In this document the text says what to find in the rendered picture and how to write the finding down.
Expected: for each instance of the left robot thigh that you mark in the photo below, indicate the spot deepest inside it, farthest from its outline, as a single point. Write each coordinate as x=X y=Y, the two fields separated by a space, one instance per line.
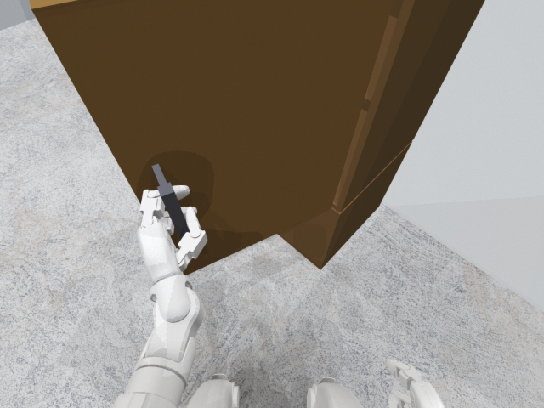
x=217 y=393

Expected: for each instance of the left robot hand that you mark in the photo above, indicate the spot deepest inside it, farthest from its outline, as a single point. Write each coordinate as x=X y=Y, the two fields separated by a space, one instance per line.
x=156 y=245

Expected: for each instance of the right robot hand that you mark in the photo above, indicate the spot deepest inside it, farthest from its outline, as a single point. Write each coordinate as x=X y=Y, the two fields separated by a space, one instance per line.
x=423 y=394

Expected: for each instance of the right robot thigh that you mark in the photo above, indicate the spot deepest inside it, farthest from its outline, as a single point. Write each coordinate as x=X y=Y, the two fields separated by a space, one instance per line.
x=331 y=395

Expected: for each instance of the cupboard door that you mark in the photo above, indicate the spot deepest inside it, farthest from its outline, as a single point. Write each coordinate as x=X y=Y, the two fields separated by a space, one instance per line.
x=252 y=104

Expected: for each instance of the robot thigh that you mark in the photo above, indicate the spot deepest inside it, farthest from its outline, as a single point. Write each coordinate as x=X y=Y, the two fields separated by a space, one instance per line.
x=331 y=395
x=217 y=393

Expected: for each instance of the handle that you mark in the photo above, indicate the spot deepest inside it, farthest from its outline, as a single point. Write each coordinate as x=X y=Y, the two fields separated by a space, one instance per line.
x=171 y=202

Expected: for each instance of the robot left forearm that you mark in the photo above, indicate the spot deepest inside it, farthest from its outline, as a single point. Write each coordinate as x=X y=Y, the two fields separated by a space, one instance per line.
x=162 y=371

